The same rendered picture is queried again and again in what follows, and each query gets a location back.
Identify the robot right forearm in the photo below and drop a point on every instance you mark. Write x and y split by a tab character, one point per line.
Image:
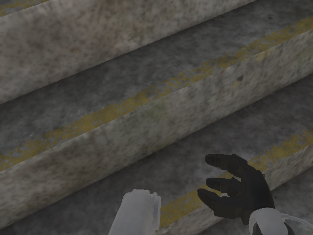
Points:
268	221

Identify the left robot thigh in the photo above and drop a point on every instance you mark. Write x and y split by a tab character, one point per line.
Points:
138	214

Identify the robot right hand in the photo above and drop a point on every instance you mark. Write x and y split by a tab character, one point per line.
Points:
250	194

